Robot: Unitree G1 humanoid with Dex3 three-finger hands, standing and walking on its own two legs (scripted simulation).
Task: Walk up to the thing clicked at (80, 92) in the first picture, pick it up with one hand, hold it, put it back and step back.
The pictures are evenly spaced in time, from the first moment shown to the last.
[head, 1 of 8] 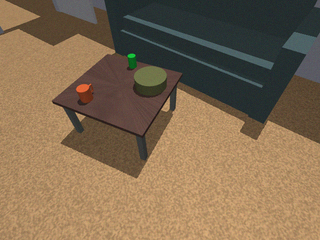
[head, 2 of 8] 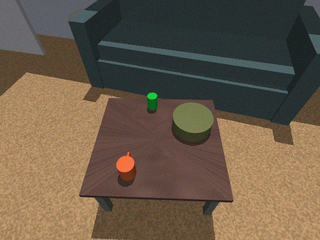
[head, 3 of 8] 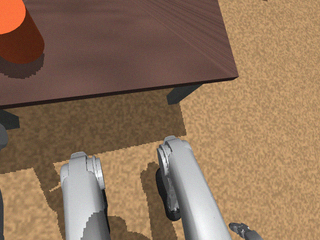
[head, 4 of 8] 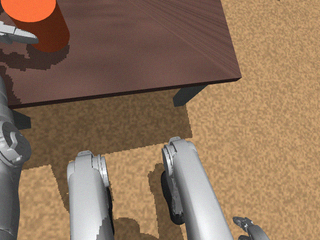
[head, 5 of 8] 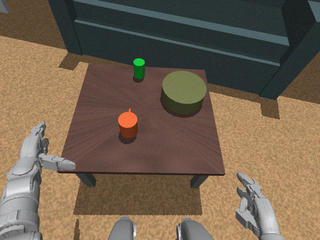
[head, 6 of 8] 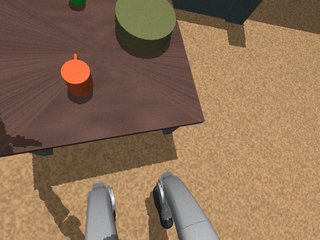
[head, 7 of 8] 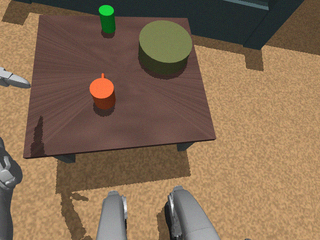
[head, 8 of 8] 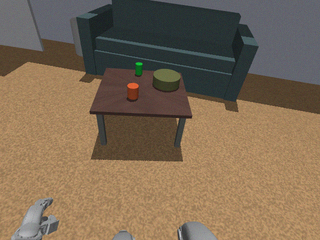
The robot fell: yes
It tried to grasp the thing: yes
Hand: left
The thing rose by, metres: 0.00
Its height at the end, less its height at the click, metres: +0.00
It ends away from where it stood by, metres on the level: 0.11
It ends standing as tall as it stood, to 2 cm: yes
